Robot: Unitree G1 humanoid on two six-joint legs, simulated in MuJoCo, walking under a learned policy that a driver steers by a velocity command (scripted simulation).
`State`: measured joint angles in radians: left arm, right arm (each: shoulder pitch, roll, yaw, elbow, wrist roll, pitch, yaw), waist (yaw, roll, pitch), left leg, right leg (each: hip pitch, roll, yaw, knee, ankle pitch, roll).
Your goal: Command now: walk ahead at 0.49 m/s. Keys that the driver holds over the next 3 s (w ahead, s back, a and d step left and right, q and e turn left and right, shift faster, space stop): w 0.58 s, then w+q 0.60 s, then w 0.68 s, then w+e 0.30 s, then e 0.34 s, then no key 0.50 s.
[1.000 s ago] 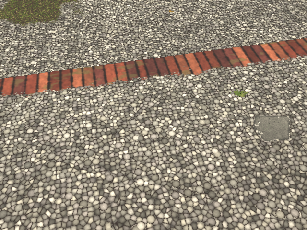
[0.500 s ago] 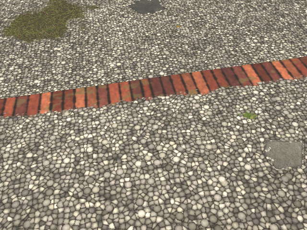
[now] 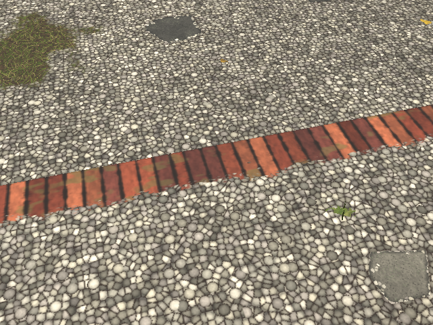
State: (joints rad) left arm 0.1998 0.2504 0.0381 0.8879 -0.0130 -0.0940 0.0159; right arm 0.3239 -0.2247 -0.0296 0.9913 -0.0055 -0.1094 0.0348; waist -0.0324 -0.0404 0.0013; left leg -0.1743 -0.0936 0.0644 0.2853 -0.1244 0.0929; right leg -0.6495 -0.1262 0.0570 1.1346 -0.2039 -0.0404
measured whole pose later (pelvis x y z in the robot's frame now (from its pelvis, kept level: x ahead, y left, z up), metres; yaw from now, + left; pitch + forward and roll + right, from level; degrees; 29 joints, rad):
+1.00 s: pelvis +0.55 +0.00 -0.01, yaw +11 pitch +2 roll +0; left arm 0.25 0.25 0.04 0.90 -0.01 -0.13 0.00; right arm 0.18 -0.26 -0.07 0.83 0.01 -0.07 0.04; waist 0.00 -0.01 0.04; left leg -0.40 -0.08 0.01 0.52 -0.16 0.09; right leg -0.38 -0.04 0.03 1.22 -0.38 -0.02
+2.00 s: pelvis +1.05 +0.17 -0.02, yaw +21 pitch +3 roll +0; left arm 0.37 0.28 0.05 0.90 -0.03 -0.08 0.00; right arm 0.08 -0.25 -0.05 0.71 0.00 -0.11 0.03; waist 0.05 -0.02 0.02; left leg -0.43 0.00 0.05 0.54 -0.16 0.04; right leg -0.28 0.00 0.06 1.04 -0.46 -0.04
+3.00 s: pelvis +1.35 +0.25 -0.05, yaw +0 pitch +1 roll +0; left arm 0.18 0.22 0.03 0.74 0.02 0.00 0.00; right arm 0.22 -0.23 -0.05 0.81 -0.02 -0.01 -0.02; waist 0.00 -0.02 -0.01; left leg -0.29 0.03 -0.04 0.56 -0.29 -0.04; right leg -0.33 0.08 0.08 0.54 -0.23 -0.03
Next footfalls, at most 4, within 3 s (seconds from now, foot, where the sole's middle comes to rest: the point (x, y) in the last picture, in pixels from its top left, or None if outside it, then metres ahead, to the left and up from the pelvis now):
0.30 right None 0.34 -0.17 -0.78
0.88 left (193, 287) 0.64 0.08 -0.78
1.38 right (223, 205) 0.96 -0.03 -0.78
1.90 left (138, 175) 1.12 0.30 -0.78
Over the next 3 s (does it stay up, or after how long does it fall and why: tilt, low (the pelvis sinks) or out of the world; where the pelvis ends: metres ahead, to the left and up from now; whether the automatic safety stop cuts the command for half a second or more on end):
stays up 1.35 0.25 -0.05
